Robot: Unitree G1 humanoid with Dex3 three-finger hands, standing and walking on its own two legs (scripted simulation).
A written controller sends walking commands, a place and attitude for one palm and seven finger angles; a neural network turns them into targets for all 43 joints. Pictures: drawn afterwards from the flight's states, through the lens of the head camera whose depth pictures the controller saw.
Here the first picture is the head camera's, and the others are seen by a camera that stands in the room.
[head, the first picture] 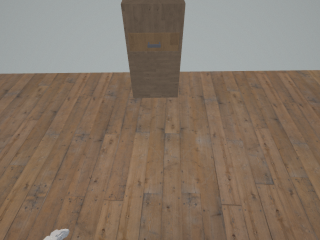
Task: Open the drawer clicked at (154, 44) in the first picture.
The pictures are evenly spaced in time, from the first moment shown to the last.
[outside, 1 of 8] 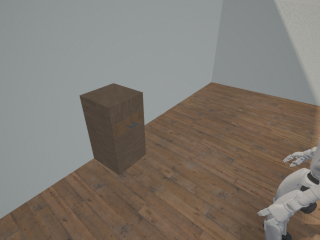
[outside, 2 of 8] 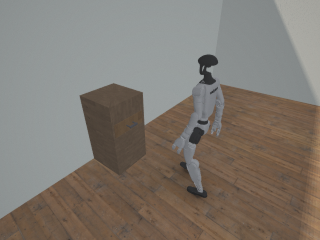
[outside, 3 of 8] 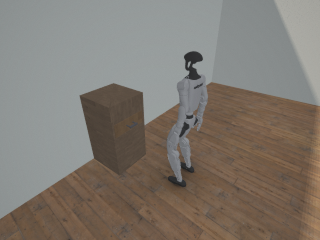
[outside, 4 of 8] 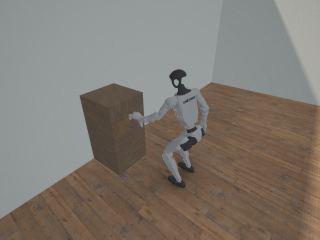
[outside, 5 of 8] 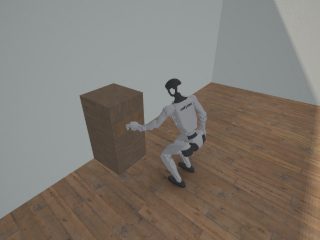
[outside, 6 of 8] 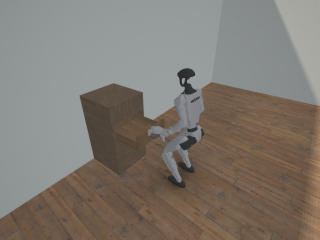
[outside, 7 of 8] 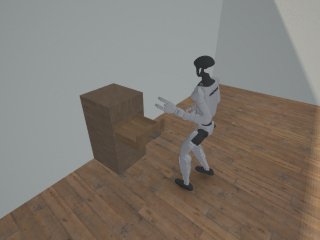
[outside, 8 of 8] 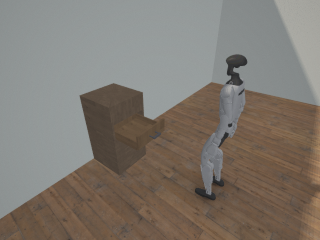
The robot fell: no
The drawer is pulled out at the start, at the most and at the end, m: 0.00 0.30 0.30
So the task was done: yes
